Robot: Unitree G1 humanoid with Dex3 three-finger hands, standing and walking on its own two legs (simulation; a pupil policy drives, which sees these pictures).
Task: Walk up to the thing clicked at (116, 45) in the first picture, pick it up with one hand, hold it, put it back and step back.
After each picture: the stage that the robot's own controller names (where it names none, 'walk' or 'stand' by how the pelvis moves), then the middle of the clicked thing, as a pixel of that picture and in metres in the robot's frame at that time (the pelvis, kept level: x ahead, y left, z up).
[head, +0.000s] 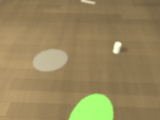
stand; (117, 47) +1.33 -0.41 -0.72
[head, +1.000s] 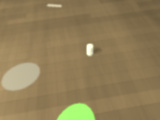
walk; (89, 49) +1.27 +0.00 -0.70
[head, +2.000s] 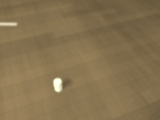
walk; (58, 85) +0.79 +0.23 -0.70
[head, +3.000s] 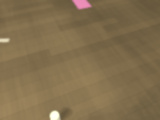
walk; (55, 118) +0.51 +0.21 -0.70
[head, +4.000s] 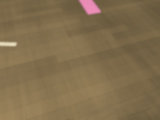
stand; out of the picture +0.41 +0.19 -0.72
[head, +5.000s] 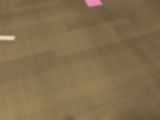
stand; out of the picture +0.39 +0.19 -0.71
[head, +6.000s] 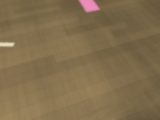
stand; out of the picture +0.38 +0.21 -0.72
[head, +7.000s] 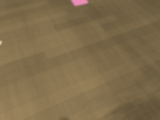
stand; out of the picture +0.37 +0.23 -0.71
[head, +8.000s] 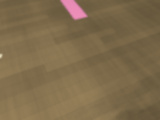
stand; out of the picture +0.34 +0.23 -0.72
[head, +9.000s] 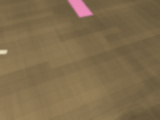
stand; out of the picture +0.34 +0.22 -0.72
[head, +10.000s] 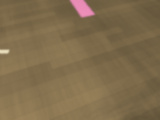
stand; out of the picture +0.35 +0.22 -0.72
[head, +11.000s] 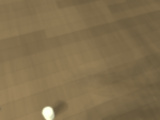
go down; (48, 113) +0.39 +0.20 -0.65
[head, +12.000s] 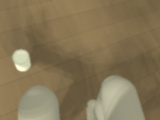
go down; (22, 61) +0.47 +0.20 -0.31
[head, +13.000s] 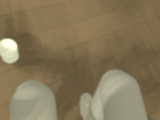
close in; (9, 51) +0.48 +0.21 -0.28
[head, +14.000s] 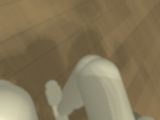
close in; out of the picture +0.47 +0.24 -0.24
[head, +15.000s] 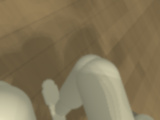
close; out of the picture +0.46 +0.25 -0.24
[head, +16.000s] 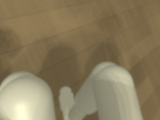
lift; out of the picture +0.40 +0.25 -0.21
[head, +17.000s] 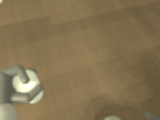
lift; (29, 87) +0.33 +0.18 -0.01
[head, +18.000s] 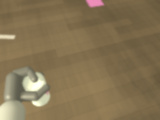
hold; (37, 89) +0.33 +0.17 +0.01
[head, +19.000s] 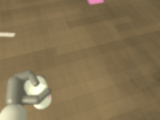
hold; (38, 93) +0.33 +0.16 +0.00
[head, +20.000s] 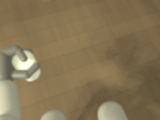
crouch; (27, 66) +0.42 +0.18 -0.07
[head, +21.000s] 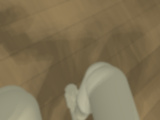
lower; out of the picture +0.49 +0.24 -0.18
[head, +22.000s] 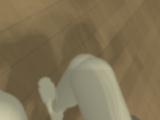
lower; out of the picture +0.47 +0.26 -0.25
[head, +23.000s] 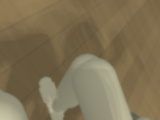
lower; out of the picture +0.47 +0.26 -0.25
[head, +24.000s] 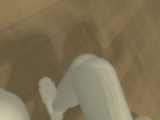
lower; out of the picture +0.47 +0.26 -0.25
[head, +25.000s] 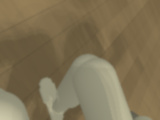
lower; out of the picture +0.47 +0.26 -0.25
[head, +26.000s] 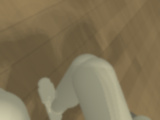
open; out of the picture +0.47 +0.24 -0.25
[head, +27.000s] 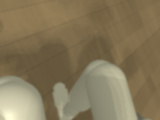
stand; out of the picture +0.47 +0.23 -0.26
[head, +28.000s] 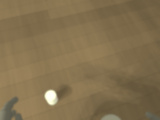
stand; (51, 97) +0.43 +0.17 -0.56
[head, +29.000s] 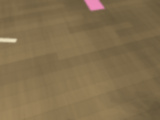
stand; out of the picture +0.40 +0.18 -0.67
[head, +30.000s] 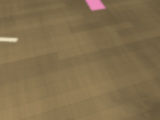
stand; out of the picture +0.39 +0.18 -0.67
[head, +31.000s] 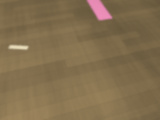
stand; out of the picture +0.40 +0.17 -0.72
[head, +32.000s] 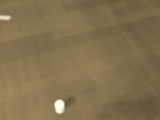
walk; (59, 106) +0.46 +0.13 -0.71
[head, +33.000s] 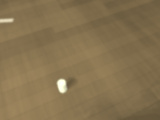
walk; (62, 86) +0.68 +0.21 -0.70
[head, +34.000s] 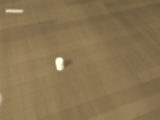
stand; (59, 64) +1.00 +0.22 -0.70
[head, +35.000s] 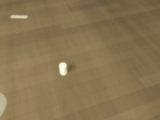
stand; (63, 68) +1.00 +0.20 -0.72
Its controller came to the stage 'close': yes
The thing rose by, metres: 0.72
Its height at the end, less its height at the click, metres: +0.00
